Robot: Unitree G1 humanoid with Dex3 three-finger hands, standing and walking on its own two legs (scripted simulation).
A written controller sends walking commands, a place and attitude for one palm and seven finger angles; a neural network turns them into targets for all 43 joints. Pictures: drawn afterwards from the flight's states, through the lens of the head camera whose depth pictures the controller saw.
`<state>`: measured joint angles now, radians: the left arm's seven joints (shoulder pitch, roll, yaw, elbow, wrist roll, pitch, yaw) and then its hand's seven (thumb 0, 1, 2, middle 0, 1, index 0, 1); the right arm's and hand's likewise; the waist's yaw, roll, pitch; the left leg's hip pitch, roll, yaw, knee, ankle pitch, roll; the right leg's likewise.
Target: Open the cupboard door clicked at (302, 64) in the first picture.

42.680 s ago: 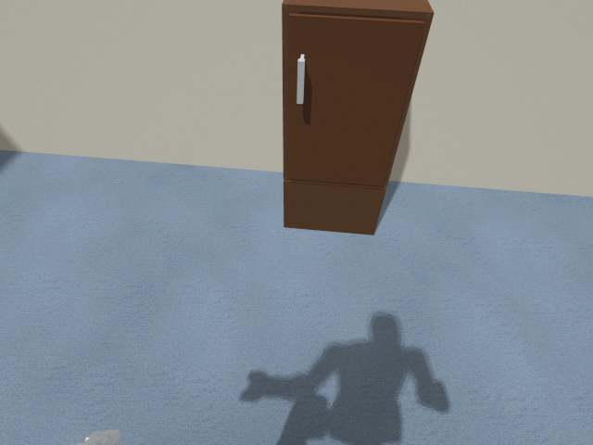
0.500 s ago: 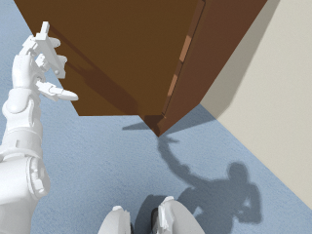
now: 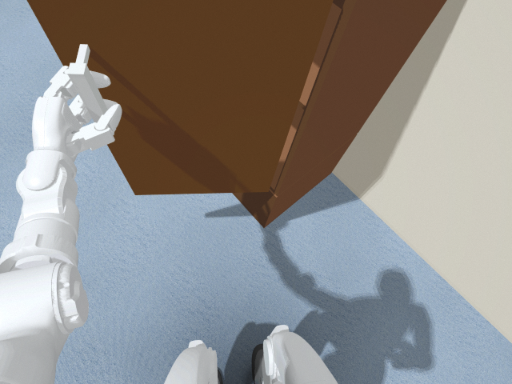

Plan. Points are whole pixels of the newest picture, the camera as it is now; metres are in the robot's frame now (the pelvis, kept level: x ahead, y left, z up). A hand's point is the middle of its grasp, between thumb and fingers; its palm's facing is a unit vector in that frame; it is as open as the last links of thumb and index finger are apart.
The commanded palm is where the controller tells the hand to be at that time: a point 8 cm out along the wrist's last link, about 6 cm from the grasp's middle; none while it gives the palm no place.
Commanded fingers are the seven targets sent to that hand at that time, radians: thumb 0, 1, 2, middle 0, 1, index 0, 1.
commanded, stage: close the thumb around the handle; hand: left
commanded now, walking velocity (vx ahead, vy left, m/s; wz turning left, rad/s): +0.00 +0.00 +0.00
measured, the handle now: (96, 93) +0.55 +0.22 +0.05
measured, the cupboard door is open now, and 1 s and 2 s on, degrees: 53 81 100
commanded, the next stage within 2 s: pull the door open along its arc in 0.16 s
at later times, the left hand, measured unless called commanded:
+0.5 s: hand (108, 133) +0.48 +0.19 +0.05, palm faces +0.01 -1.00 -0.01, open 5.8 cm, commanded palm +0.43 +0.23 +0.05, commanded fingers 0.00 0.90 0.90 -0.40 -1.35 -0.40 -1.35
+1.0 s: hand (150, 211) +0.35 +0.12 +0.05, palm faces +0.37 -0.93 +0.06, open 6.1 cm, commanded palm +0.29 +0.18 +0.05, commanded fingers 0.00 0.90 0.90 -0.40 -1.35 -0.40 -1.35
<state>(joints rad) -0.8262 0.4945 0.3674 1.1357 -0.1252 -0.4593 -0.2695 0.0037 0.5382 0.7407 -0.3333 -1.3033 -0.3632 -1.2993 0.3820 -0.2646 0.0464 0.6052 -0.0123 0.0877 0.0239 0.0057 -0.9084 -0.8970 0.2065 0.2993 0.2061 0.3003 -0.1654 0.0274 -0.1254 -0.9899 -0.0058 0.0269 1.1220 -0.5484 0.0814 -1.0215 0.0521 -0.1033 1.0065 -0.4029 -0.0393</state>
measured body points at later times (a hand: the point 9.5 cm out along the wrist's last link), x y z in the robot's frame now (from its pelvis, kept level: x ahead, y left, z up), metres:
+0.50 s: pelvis +0.00 -0.01 +0.00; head +0.13 +0.02 +0.43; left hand +0.47 +0.25 +0.05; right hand +0.02 -0.27 -0.10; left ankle -0.02 +0.06 -0.66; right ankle +0.04 -0.10 -0.66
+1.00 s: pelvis +0.00 -0.02 +0.01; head +0.08 -0.01 +0.46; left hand +0.33 +0.17 +0.05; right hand +0.17 -0.24 -0.09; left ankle -0.02 +0.06 -0.66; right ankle +0.04 -0.10 -0.66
